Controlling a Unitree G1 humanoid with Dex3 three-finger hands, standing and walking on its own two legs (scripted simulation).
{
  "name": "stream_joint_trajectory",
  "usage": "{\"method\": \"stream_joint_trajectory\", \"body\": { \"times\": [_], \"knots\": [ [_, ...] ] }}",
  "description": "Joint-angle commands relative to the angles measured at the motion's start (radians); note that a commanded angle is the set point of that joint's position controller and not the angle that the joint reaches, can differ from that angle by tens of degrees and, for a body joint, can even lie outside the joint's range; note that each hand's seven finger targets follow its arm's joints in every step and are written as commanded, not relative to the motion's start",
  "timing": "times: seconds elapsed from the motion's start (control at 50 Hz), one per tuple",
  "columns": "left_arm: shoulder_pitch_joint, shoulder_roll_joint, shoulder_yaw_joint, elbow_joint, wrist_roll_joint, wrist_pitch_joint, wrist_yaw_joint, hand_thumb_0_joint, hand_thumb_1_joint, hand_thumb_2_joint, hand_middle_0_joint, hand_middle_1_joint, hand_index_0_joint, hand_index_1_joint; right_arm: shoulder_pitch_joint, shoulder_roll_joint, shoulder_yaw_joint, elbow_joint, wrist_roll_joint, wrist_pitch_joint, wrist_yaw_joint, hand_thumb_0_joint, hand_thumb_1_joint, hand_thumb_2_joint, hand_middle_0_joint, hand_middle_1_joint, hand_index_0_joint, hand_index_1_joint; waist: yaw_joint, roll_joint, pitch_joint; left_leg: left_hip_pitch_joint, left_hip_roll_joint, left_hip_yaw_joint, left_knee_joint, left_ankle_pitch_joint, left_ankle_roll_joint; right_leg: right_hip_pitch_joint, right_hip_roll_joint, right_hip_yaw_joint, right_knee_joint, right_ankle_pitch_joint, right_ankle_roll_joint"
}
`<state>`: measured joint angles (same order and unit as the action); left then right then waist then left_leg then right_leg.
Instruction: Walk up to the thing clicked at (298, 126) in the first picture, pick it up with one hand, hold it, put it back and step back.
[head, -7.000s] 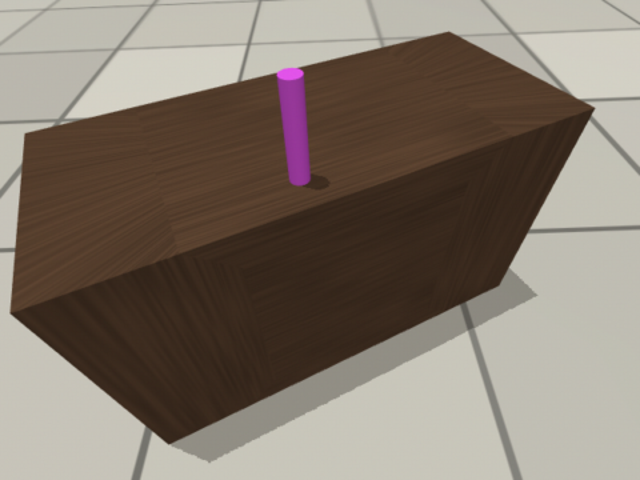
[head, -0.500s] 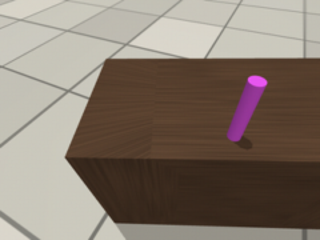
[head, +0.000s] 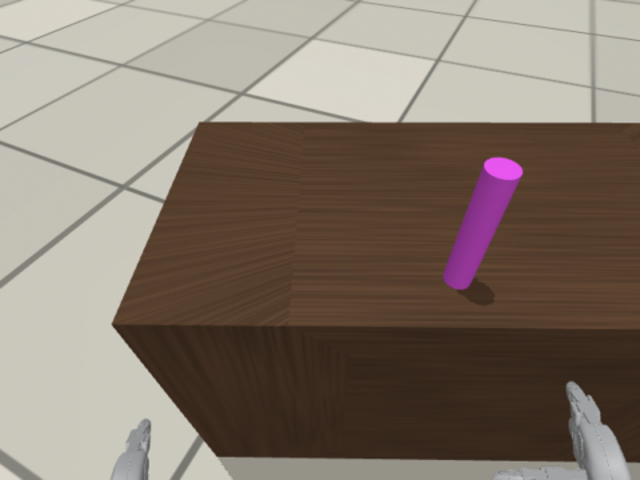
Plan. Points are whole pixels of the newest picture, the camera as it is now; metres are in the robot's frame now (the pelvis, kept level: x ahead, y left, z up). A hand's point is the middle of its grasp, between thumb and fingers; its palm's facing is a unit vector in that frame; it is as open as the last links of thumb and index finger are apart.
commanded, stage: rise first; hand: right
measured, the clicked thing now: (476, 231) +0.42 -0.20 +0.08
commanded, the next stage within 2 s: go down in 1.34 s
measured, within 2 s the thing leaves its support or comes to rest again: neither
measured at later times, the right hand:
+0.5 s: hand (594, 420) +0.18 -0.25 +0.06, palm faces +0.28 +0.88 -0.38, open 17.6 cm
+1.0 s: hand out of the picture +0.16 -0.25 +0.11, palm faces +0.35 +0.84 -0.41, open 17.6 cm
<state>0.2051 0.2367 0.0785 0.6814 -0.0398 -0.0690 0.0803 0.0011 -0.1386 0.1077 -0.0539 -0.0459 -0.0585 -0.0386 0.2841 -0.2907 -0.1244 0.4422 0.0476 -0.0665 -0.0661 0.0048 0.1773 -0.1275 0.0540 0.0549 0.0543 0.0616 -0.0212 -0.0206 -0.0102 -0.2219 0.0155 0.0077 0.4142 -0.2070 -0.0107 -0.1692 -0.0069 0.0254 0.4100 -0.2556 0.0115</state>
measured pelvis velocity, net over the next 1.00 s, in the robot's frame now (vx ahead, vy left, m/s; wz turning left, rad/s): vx -0.03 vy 0.00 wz -0.02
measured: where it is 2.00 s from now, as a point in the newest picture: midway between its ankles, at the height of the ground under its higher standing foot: outside the picture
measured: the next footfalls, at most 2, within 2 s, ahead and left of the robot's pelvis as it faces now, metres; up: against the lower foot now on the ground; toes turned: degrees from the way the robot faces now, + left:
none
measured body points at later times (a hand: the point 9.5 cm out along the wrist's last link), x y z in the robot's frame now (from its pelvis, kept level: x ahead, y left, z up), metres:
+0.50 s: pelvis -0.01 +0.00 +0.00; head -0.01 +0.01 +0.45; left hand +0.15 +0.26 -0.09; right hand +0.16 -0.30 +0.08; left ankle +0.01 +0.13 -0.74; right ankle -0.02 -0.13 -0.74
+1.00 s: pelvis -0.03 +0.00 +0.00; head -0.04 +0.03 +0.45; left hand +0.13 +0.26 -0.09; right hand +0.13 -0.30 +0.14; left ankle +0.01 +0.13 -0.74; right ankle -0.02 -0.13 -0.74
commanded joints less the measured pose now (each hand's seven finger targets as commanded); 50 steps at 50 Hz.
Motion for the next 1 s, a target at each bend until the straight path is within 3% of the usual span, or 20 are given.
{"method": "stream_joint_trajectory", "body": {
  "times": [0.0, 0.02, 0.06, 0.1, 0.16, 0.18, 0.28, 0.36, 0.4, 0.44, 0.52, 0.56, 0.6, 0.64, 0.68, 0.76, 0.9, 0.92, 0.96, 0.98],
  "knots": [
    [-0.088, 0.176, 0.069, -0.242, 0.006, -0.061, 0.018, 0.0, -0.53, 0.029, -0.054, -0.049, -0.05, -0.053, -0.059, -0.209, -0.109, -0.351, 0.0, -0.074, -0.026, 0.0, 0.566, -0.035, 0.043, 0.057, 0.046, 0.057, -0.003, -0.006, -0.124, 0.116, -0.009, 0.042, -0.041, 0.198, 0.012, 0.034, 0.016, -0.044, -0.054, 0.242, -0.021],
    [-0.032, 0.183, 0.089, -0.219, 0.008, -0.058, 0.02, 0.0, -0.535, 0.026, -0.054, -0.049, -0.051, -0.052, -0.025, -0.222, -0.132, -0.357, -0.001, -0.073, -0.028, 0.0, 0.562, -0.034, 0.043, 0.056, 0.046, 0.056, -0.002, 0.004, -0.112, 0.121, -0.009, 0.046, -0.041, 0.209, 0.011, 0.04, 0.014, -0.041, -0.05, 0.261, -0.022],
    [-0.083, 0.163, 0.074, -0.232, 0.011, -0.061, 0.014, 0.0, -0.529, 0.02, -0.051, -0.047, -0.052, -0.046, -0.011, -0.215, -0.136, -0.436, 0.0, -0.076, -0.029, 0.0, 0.582, -0.029, 0.044, 0.056, 0.046, 0.057, -0.026, -0.036, -0.126, 0.146, -0.011, 0.049, -0.031, 0.238, 0.016, 0.045, 0.013, -0.039, -0.05, 0.303, -0.014],
    [-0.016, 0.162, 0.101, -0.2, 0.011, -0.055, 0.01, 0.0, -0.528, 0.019, -0.05, -0.046, -0.052, -0.044, 0.06, -0.182, -0.124, -0.444, 0.0, -0.072, -0.02, 0.0, 0.588, -0.028, 0.044, 0.057, 0.047, 0.057, -0.008, -0.025, -0.091, 0.128, -0.016, 0.056, -0.027, 0.266, 0.017, 0.056, 0.006, -0.041, -0.049, 0.342, -0.012],
    [0.045, 0.131, 0.086, -0.197, 0.011, -0.049, -0.008, 0.0, -0.53, 0.013, -0.049, -0.045, -0.052, -0.041, 0.09, -0.158, -0.123, -0.51, 0.0, -0.076, -0.003, 0.0, 0.592, -0.023, 0.045, 0.056, 0.047, 0.056, -0.003, -0.019, -0.08, 0.136, -0.021, 0.065, -0.025, 0.286, 0.017, 0.06, 0.0, -0.042, -0.05, 0.378, -0.009],
    [0.024, 0.098, 0.058, -0.189, 0.01, -0.047, -0.018, 0.0, -0.531, 0.014, -0.05, -0.043, -0.051, -0.042, 0.081, -0.146, -0.112, -0.556, 0.003, -0.082, 0.004, 0.0, 0.589, -0.022, 0.045, 0.055, 0.047, 0.055, -0.019, -0.034, -0.053, 0.133, -0.019, 0.063, -0.032, 0.267, 0.018, 0.043, 0.003, -0.044, -0.053, 0.355, -0.009],
    [-0.059, 0.152, 0.11, -0.193, 0.013, -0.052, -0.021, 0.0, -0.548, 0.031, -0.052, -0.044, -0.044, -0.052, 0.078, -0.173, -0.157, -0.627, 0.004, -0.098, 0.014, 0.0, 0.591, -0.021, 0.046, 0.055, 0.048, 0.055, -0.014, -0.004, -0.01, 0.116, -0.011, 0.058, -0.052, 0.185, 0.012, 0.028, 0.008, -0.046, -0.07, 0.251, -0.018],
    [-0.091, 0.141, 0.105, -0.251, 0.017, -0.063, -0.022, 0.0, -0.545, 0.026, -0.05, -0.044, -0.045, -0.049, 0.094, -0.204, -0.205, -0.699, 0.004, -0.128, 0.012, 0.0, 0.597, -0.016, 0.047, 0.054, 0.048, 0.054, -0.03, 0.021, -0.064, 0.16, -0.008, 0.056, -0.05, 0.205, 0.011, 0.043, 0.016, -0.045, -0.057, 0.273, -0.021],
    [-0.052, 0.112, 0.093, -0.196, 0.021, -0.059, -0.024, 0.0, -0.55, 0.031, -0.053, -0.047, -0.046, -0.053, 0.111, -0.184, -0.19, -0.709, 0.002, -0.138, 0.014, 0.0, 0.58, -0.02, 0.047, 0.053, 0.048, 0.053, -0.027, 0.006, -0.043, 0.155, -0.006, 0.055, -0.049, 0.204, 0.012, 0.037, 0.014, -0.046, -0.057, 0.273, -0.022],
    [-0.061, 0.151, 0.131, -0.198, 0.024, -0.064, -0.02, 0.0, -0.554, 0.037, -0.054, -0.046, -0.044, -0.056, 0.112, -0.2, -0.217, -0.724, 0.0, -0.146, 0.013, 0.0, 0.58, -0.021, 0.048, 0.053, 0.049, 0.053, -0.027, -0.017, -0.053, 0.157, -0.006, 0.056, -0.046, 0.19, 0.016, 0.045, 0.013, -0.042, -0.061, 0.265, -0.018],
    [-0.054, 0.104, 0.096, -0.18, 0.021, -0.069, -0.031, 0.0, -0.559, 0.043, -0.055, -0.046, -0.042, -0.059, 0.128, -0.178, -0.204, -0.781, 0.001, -0.166, 0.023, 0.0, 0.581, -0.021, 0.048, 0.053, 0.049, 0.053, -0.035, -0.027, -0.022, 0.141, -0.011, 0.063, -0.051, 0.147, 0.02, 0.026, 0.01, -0.043, -0.073, 0.225, -0.016],
    [-0.064, 0.139, 0.123, -0.21, 0.023, -0.077, -0.027, 0.0, -0.564, 0.04, -0.056, -0.046, -0.042, -0.06, 0.108, -0.19, -0.217, -0.783, 0.0, -0.173, 0.023, 0.0, 0.569, -0.019, 0.049, 0.052, 0.049, 0.052, -0.02, 0.005, -0.024, 0.136, -0.01, 0.063, -0.062, 0.114, 0.017, 0.027, 0.01, -0.04, -0.076, 0.188, -0.021],
    [-0.057, 0.111, 0.108, -0.184, 0.02, -0.079, -0.031, 0.0, -0.555, 0.034, -0.054, -0.046, -0.045, -0.055, 0.107, -0.196, -0.234, -0.804, 0.002, -0.185, 0.026, 0.0, 0.574, -0.018, 0.048, 0.052, 0.049, 0.052, -0.035, -0.02, -0.007, 0.128, -0.007, 0.06, -0.065, 0.101, 0.017, 0.02, 0.017, -0.044, -0.08, 0.171, -0.021],
    [-0.051, 0.149, 0.145, -0.185, 0.022, -0.084, -0.026, 0.0, -0.563, 0.038, -0.054, -0.044, -0.042, -0.056, 0.112, -0.207, -0.246, -0.79, 0.002, -0.191, 0.025, 0.0, 0.584, -0.017, 0.048, 0.053, 0.049, 0.053, -0.022, -0.007, 0.013, 0.112, -0.01, 0.062, -0.069, 0.068, 0.017, 0.013, 0.014, -0.04, -0.088, 0.139, -0.023],
    [-0.042, 0.109, 0.112, -0.158, 0.021, -0.089, -0.034, 0.0, -0.557, 0.032, -0.053, -0.044, -0.045, -0.053, 0.106, -0.21, -0.258, -0.803, 0.004, -0.203, 0.029, 0.0, 0.577, -0.017, 0.048, 0.052, 0.049, 0.052, -0.033, -0.023, 0.035, 0.104, -0.005, 0.06, -0.08, 0.024, 0.017, -0.001, 0.021, -0.044, -0.091, 0.095, -0.026],
    [-0.063, 0.105, 0.101, -0.195, 0.02, -0.101, -0.036, 0.0, -0.561, 0.036, -0.054, -0.044, -0.044, -0.054, 0.103, -0.203, -0.253, -0.819, 0.006, -0.223, 0.034, 0.0, 0.575, -0.018, 0.049, 0.052, 0.049, 0.052, -0.027, 0.013, 0.037, 0.097, -0.006, 0.059, -0.091, -0.015, 0.015, -0.007, 0.025, -0.046, -0.094, 0.059, -0.031],
    [-0.08, 0.133, 0.127, -0.178, 0.024, -0.122, -0.025, 0.0, -0.553, 0.038, -0.052, -0.046, -0.047, -0.052, 0.039, -0.228, -0.282, -0.8, 0.004, -0.252, 0.029, 0.0, 0.579, -0.02, 0.049, 0.053, 0.05, 0.053, -0.021, 0.016, 0.02, 0.095, 0.0, 0.054, -0.108, -0.077, 0.013, -0.004, 0.029, -0.044, -0.104, -0.002, -0.035],
    [-0.082, 0.104, 0.103, -0.171, 0.022, -0.123, -0.03, 0.0, -0.553, 0.037, -0.053, -0.048, -0.048, -0.053, 0.033, -0.228, -0.286, -0.819, 0.005, -0.261, 0.031, 0.0, 0.568, -0.022, 0.049, 0.052, 0.05, 0.052, -0.032, -0.018, 0.035, 0.087, 0.003, 0.05, -0.109, -0.1, 0.015, -0.007, 0.033, -0.046, -0.105, -0.017, -0.032],
    [-0.072, 0.133, 0.132, -0.182, 0.024, -0.128, -0.026, 0.0, -0.556, 0.045, -0.055, -0.05, -0.048, -0.056, 0.044, -0.233, -0.297, -0.797, 0.004, -0.268, 0.028, 0.0, 0.563, -0.026, 0.049, 0.053, 0.051, 0.053, -0.029, 0.015, 0.003, 0.107, -0.002, 0.057, -0.104, -0.073, 0.016, 0.004, 0.026, -0.04, -0.104, 0.009, -0.032],
    [-0.071, 0.116, 0.113, -0.193, 0.024, -0.13, -0.028, 0.0, -0.551, 0.045, -0.053, -0.049, -0.049, -0.053, 0.054, -0.231, -0.295, -0.807, 0.004, -0.271, 0.029, 0.0, 0.572, -0.028, 0.049, 0.053, 0.05, 0.053, -0.035, 0.009, -0.002, 0.113, 0.003, 0.053, -0.103, -0.053, 0.014, 0.007, 0.032, -0.045, -0.099, 0.03, -0.032]
  ]
}}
